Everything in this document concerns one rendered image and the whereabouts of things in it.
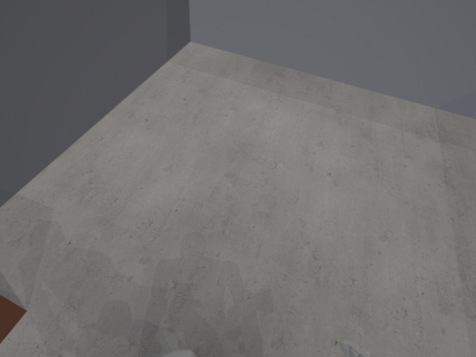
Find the cabinet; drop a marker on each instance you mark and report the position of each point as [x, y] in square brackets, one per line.
[10, 314]

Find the right robot hand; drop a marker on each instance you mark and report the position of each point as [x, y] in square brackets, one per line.
[353, 350]

